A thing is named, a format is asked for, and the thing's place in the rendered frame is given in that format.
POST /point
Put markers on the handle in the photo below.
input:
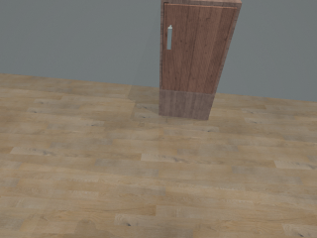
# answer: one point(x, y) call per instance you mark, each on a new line
point(169, 37)

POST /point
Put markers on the cupboard door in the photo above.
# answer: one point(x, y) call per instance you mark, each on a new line
point(199, 39)

